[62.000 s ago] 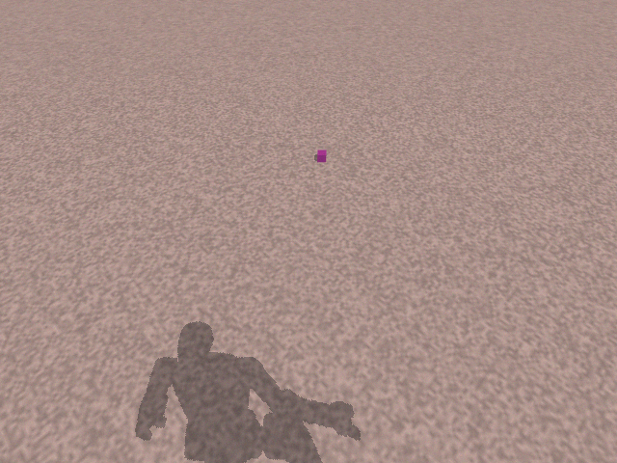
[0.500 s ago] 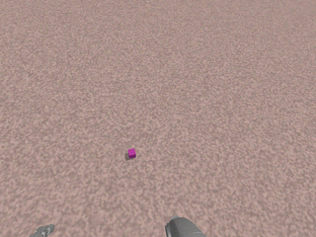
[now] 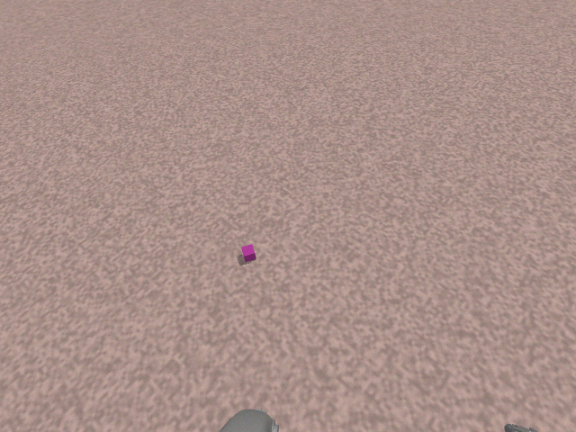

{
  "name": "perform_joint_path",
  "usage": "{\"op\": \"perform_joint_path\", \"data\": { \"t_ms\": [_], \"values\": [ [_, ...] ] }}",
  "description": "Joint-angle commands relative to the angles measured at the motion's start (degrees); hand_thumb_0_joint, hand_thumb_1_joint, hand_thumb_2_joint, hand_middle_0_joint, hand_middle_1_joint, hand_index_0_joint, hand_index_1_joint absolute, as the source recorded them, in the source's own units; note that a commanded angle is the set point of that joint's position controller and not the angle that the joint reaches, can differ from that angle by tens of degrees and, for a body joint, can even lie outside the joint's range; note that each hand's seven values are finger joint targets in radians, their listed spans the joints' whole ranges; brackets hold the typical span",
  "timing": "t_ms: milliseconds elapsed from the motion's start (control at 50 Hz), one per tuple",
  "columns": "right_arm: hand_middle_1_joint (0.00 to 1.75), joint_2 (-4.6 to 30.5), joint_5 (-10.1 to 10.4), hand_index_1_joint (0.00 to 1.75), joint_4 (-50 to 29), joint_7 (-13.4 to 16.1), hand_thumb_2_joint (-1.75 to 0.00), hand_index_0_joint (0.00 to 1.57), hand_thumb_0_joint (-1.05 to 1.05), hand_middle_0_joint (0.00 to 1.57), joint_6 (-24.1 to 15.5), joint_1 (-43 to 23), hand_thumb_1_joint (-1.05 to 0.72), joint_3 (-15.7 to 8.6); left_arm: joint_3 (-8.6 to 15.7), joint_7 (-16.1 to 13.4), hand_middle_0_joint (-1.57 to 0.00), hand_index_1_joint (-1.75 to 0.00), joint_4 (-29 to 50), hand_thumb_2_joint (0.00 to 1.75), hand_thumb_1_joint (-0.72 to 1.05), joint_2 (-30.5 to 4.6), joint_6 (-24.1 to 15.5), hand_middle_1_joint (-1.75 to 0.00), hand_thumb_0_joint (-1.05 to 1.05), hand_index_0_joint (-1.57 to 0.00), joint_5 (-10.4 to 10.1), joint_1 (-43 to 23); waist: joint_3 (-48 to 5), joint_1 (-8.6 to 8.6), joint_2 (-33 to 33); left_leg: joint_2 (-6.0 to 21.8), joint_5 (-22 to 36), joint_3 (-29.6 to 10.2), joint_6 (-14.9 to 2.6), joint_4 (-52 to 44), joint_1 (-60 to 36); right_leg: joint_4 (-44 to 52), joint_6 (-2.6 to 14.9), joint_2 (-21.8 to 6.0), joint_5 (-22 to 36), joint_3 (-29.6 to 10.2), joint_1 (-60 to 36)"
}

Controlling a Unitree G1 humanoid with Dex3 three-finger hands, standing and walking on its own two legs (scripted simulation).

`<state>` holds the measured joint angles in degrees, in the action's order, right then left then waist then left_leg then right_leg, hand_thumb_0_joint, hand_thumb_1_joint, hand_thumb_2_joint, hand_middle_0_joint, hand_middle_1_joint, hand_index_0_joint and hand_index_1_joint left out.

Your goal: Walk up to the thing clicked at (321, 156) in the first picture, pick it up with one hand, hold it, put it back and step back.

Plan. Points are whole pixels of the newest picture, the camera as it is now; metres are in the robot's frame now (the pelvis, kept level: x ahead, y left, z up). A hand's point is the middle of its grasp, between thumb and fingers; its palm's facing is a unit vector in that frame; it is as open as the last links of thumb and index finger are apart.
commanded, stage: step back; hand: left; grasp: from above
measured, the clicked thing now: (248, 253) +0.84 +0.22 -0.74
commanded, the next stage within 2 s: stand in 1.68 s
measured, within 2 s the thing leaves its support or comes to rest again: neither
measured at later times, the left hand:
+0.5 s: hand out of the picture -0.11 +0.24 -0.16, palm faces +0.01 -0.93 -0.37, open 7.3 cm
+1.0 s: hand out of the picture -0.18 +0.24 -0.14, palm faces +0.06 -0.91 -0.40, open 7.4 cm
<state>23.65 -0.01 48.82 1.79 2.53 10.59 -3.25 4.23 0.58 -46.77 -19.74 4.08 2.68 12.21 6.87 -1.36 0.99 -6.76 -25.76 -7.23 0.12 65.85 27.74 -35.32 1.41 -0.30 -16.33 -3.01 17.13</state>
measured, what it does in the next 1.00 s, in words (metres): walks backwards: left foot, then right foot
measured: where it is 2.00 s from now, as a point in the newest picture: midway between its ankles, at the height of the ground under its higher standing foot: outside the picture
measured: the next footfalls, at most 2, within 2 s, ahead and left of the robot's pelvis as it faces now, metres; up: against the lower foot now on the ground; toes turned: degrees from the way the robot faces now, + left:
left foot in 0.16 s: -0.06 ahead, +0.10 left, +0.00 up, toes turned +3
right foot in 0.54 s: -0.19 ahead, -0.18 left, +0.00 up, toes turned +3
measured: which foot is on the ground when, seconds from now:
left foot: up 0.00-0.14, down 0.16-0.58, up 0.60-0.84, down 0.86-1.00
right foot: down 0.00-0.20, up 0.22-0.52, down 0.54-0.90, up 0.92-1.00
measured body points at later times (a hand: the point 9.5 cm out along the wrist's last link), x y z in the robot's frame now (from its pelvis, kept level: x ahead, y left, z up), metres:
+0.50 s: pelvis -0.18 -0.04 -0.01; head -0.12 -0.01 +0.44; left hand -0.11 +0.29 -0.14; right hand -0.03 -0.35 -0.10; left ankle -0.10 +0.10 -0.73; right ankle -0.22 -0.19 -0.70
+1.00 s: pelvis -0.23 -0.05 +0.00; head -0.21 -0.05 +0.45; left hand -0.19 +0.28 -0.11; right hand -0.17 -0.35 -0.13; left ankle -0.24 +0.07 -0.73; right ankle -0.23 -0.17 -0.70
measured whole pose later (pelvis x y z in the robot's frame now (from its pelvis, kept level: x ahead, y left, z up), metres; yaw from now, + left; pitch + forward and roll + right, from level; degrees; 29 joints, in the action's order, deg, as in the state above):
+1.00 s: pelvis -0.23 -0.05 +0.00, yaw +4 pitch -2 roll +1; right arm 20.0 -2.4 55.7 -1.6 -1.2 16.1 -3.5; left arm 3.6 0.5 -54.8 -23.2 0.8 1.4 13.0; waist 3.4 0.2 -1.0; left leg -2.0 -17.7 -2.3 -1.9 30.8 11.6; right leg -50.7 1.7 -1.3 -29.0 -0.9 19.8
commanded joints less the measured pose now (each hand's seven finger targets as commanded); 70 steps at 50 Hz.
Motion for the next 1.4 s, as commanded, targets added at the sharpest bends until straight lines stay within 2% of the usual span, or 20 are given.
{"op": "perform_joint_path", "data": {
  "t_ms": [0, 80, 140, 180, 200, 280, 420, 500, 580, 640, 760, 820, 840, 880, 920, 1100, 1140, 1160, 1200, 1380],
  "values": [
    [0.30, 8.48, -0.19, 0.30, -4.11, 1.03, -0.90, 0.20, 0.00, 0.20, -2.22, 1.03, -0.90, -1.79, 4.61, -1.73, -0.20, -0.30, 7.59, 0.90, 0.90, -13.86, -2.12, -0.30, 0.00, -0.20, 0.37, -2.63, -5.94, -1.31, -11.13, 0.72, -3.31, 2.37, 1.22, -7.06, 2.90, 9.16, 9.78, -10.21, 19.10, -8.11, -10.41],
    [0.30, 7.86, -1.14, 0.30, -4.26, 0.90, -0.90, 0.20, 0.00, 0.20, -2.96, 2.90, -0.90, -1.89, 4.40, -2.39, -0.20, -0.30, 8.53, 0.90, 0.90, -13.91, -1.54, -0.30, 0.00, -0.20, -0.15, -1.92, -10.78, -1.37, -13.23, 5.87, -3.44, 4.78, 0.22, -26.90, -2.10, 3.85, 10.79, -14.31, 29.56, -10.48, -17.89],
    [0.30, 9.33, -1.64, 0.30, -1.59, 0.53, -0.90, 0.20, 0.00, 0.20, -2.93, 7.57, -0.90, -3.10, 3.21, -1.65, -0.20, -0.30, 9.32, 0.90, 0.90, -14.10, -0.22, -0.30, 0.00, -0.20, -1.25, -3.54, -11.80, 1.11, -7.38, 6.35, 16.55, 4.19, -1.94, -43.96, -16.25, -2.25, 5.25, -9.30, 18.49, -6.59, -6.41],
    [0.30, 17.94, -3.01, 0.30, -3.22, 0.25, -0.90, 0.20, 0.00, 0.20, -2.64, 3.54, -0.90, -4.80, 2.81, -1.54, -0.20, -0.30, 10.11, 0.90, 0.90, -11.19, -0.21, -0.30, 0.00, -0.20, -1.84, -4.66, -9.06, 0.47, 11.94, 26.59, 26.14, -21.29, -11.62, -46.76, -19.03, -19.51, -0.20, 4.68, -16.51, 1.83, 13.39],
    [0.30, 21.71, -2.88, 0.30, -4.65, 0.38, -0.90, 0.20, 0.00, 0.20, -2.83, 1.77, -0.90, -5.61, 3.98, -2.35, -0.20, -0.30, 10.66, 0.90, 0.90, -13.90, -0.23, -0.30, 0.00, -0.20, -1.10, -8.39, -7.71, 3.96, 14.52, 33.52, 28.39, -27.59, -19.18, -47.95, -8.39, -30.83, -1.11, 3.35, -22.45, -6.45, 8.82],
    [0.30, 11.89, -2.73, 0.30, -5.85, 1.22, -0.90, 0.20, 0.00, 0.20, -3.40, -4.98, -0.90, -2.90, 3.96, -1.55, -0.20, -0.30, 5.87, 0.90, 0.90, -13.32, 0.26, -0.30, 0.00, -0.20, -2.07, -2.27, -5.40, -1.80, 3.43, 19.98, 35.90, -4.44, -11.41, -42.41, -11.09, -41.83, -0.62, 7.11, -10.89, -9.29, 11.87],
    [0.30, 11.64, -2.15, 0.30, -4.25, 0.20, -0.90, 0.20, 0.00, 0.20, -2.74, 1.08, -0.90, -3.51, 2.41, -1.23, -0.20, -0.30, 4.41, 0.90, 0.90, -12.13, -2.89, -0.30, 0.00, -0.20, -1.38, -2.23, -11.43, 3.63, 9.46, 19.91, 24.50, -2.62, -13.81, -38.61, -27.91, -12.20, -3.64, 1.05, -12.99, -1.48, 9.57],
    [0.30, 14.38, -2.22, 0.30, -4.14, -0.92, -0.90, 0.20, 0.00, 0.20, -0.69, -2.21, -0.90, -3.83, 2.87, -1.15, -0.20, -0.30, -2.78, 0.90, 0.90, -12.17, -4.48, -0.30, 0.00, -0.20, -1.19, 5.55, -11.71, 0.44, 10.73, 17.80, 9.96, 0.42, -10.43, -34.83, -14.22, 12.40, -0.47, 2.38, -4.00, 4.85, -8.47],
    [0.30, 11.14, -1.56, 0.30, -4.94, -0.39, -0.90, 0.20, 0.00, 0.20, -0.60, -6.22, -0.90, -3.63, 5.36, -1.46, -0.20, -0.30, 0.17, 0.90, 0.90, -24.71, -4.75, -0.30, 0.00, -0.20, 0.42, -3.69, 1.02, -1.69, -13.09, 6.99, -5.40, -2.62, 0.34, -9.02, -3.60, 25.10, 13.37, -23.23, -34.63, -33.88, 17.25],
    [0.30, 10.59, -0.39, 0.30, -1.22, -1.44, -0.90, 0.20, 0.00, 0.20, -1.31, -2.78, -0.90, -3.09, 3.61, -1.75, -0.20, -0.30, 0.38, 0.90, 0.90, -16.96, -5.90, -0.30, 0.00, -0.20, -0.01, -7.68, 2.29, 1.91, -6.37, 3.60, 3.71, -1.71, 0.20, -6.81, -2.03, 17.84, 7.98, -11.62, -14.18, -13.03, 8.36],
    [0.30, 8.59, -1.81, 0.30, -0.52, -2.30, -0.90, 0.20, 0.00, 0.20, -3.64, -3.51, -0.90, -1.90, 4.57, -1.13, -0.20, -0.30, -2.41, 0.90, 0.90, -18.18, -6.38, -0.30, 0.00, -0.20, 0.09, 1.07, -2.07, -3.04, -14.40, 6.00, -4.07, 4.15, 1.31, -26.76, 0.84, 15.08, 8.76, -12.89, -13.22, -13.32, -9.74],
    [0.30, 8.32, -1.97, 0.30, 2.02, -2.33, -0.90, 0.20, 0.00, 0.20, -4.66, 1.10, -0.90, -2.76, 3.64, -0.68, -0.20, -0.30, -1.66, 0.90, 0.90, -18.10, -5.44, -0.30, 0.00, -0.20, -0.75, -1.29, -3.84, 0.23, -12.07, 4.82, 2.86, 8.16, -0.27, -42.47, -12.89, 9.71, 7.81, -12.95, -3.88, -9.29, -4.12],
    [0.30, 8.88, -2.06, 0.30, 3.28, -2.06, -0.90, 0.20, 0.00, 0.20, -5.12, 3.29, -0.90, -3.36, 2.49, -0.63, -0.20, -0.30, -1.28, 0.90, 0.90, -15.48, -5.20, -0.30, 0.00, -0.20, -0.83, -0.99, -5.60, 1.19, -8.37, 4.71, 7.92, 5.78, -1.00, -45.88, -19.96, 3.88, 5.52, -10.44, 1.10, -6.14, -1.33],
    [0.30, 16.79, -2.53, 0.30, 3.86, -1.80, -0.90, 0.20, 0.00, 0.20, -5.48, 6.81, -0.90, -5.37, 1.09, -0.64, -0.20, -0.30, -0.34, 0.90, 0.90, -10.51, -5.34, -0.30, 0.00, -0.20, -2.01, -3.34, -6.73, 3.19, 11.14, 21.94, -6.75, -24.70, -9.29, -51.99, -28.12, -14.49, -0.02, 1.31, -12.00, 6.23, 17.46],
    [0.30, 18.26, -2.07, 0.30, 3.16, -2.14, -0.90, 0.20, 0.00, 0.20, -5.11, 5.27, -0.90, -5.93, 3.06, -0.97, -0.20, -0.30, -0.90, 0.90, 0.90, -17.37, -5.64, -0.30, 0.00, -0.20, -1.33, -6.53, 0.61, 3.45, 5.98, 26.85, -14.46, -27.97, -16.77, -54.05, -14.66, -21.20, 0.82, -2.83, -16.40, -0.54, 13.82],
    [0.30, 10.80, -1.03, 0.30, 1.41, -1.86, -0.90, 0.20, 0.00, 0.20, -4.39, 0.44, -0.90, -2.97, 2.36, -0.81, -0.20, -0.30, -4.90, 0.90, 0.90, -11.49, -7.42, -0.30, 0.00, -0.20, -1.72, 0.39, -6.77, -0.74, 7.83, 14.94, 25.87, -1.73, -8.08, -35.88, -12.75, 8.56, 0.04, 1.56, 2.50, 7.66, -7.54],
    [0.30, 5.41, -0.01, 0.30, 0.27, -1.45, -0.90, 0.20, 0.00, 0.20, -3.89, 0.28, -0.90, -0.88, 3.47, -1.70, -0.20, -0.30, -6.73, 0.90, 0.90, -15.18, -7.68, -0.30, 0.00, -0.20, -1.04, 4.26, -9.39, -2.87, -1.96, 8.75, 14.85, 0.16, -3.45, -25.19, -2.18, 11.85, 1.37, -4.89, 6.30, -3.31, -19.23],
    [0.30, 3.44, 0.01, 0.30, -0.31, -1.08, -0.90, 0.20, 0.00, 0.20, -3.72, 1.16, -0.90, -0.15, 4.10, -1.98, -0.20, -0.30, -6.09, 0.90, 0.90, -18.82, -7.83, -0.30, 0.00, -0.20, -0.52, 3.90, -9.41, -2.72, -10.67, 2.93, -0.36, 0.80, -1.28, -17.95, 3.48, 18.47, 5.71, -16.88, 1.42, -20.57, -18.44],
    [0.30, 9.43, -0.92, 0.30, 2.93, -0.42, -0.90, 0.20, 0.00, 0.20, -2.57, 4.37, -0.90, -2.29, 3.87, -1.54, -0.20, -0.30, -3.41, 0.90, 0.90, -20.31, -7.55, -0.30, 0.00, -0.20, -0.55, -5.08, -3.95, -0.13, -6.75, 6.90, -9.01, -0.36, -0.73, -10.83, -4.59, 21.69, 12.64, -23.63, -15.81, -26.32, -0.52],
    [0.30, 6.99, -1.40, 0.30, 6.46, -1.17, -0.90, 0.20, 0.00, 0.20, -3.35, 3.60, -0.90, -1.13, 2.50, -1.66, -0.20, -0.30, -5.10, 0.90, 0.90, -16.11, -7.92, -0.30, 0.00, -0.20, -1.65, -6.26, -7.07, 0.51, -10.88, 7.80, 0.65, 5.81, -0.05, -26.97, -8.91, 11.32, 7.62, -14.61, 22.61, -4.97, -7.27]
  ]
}}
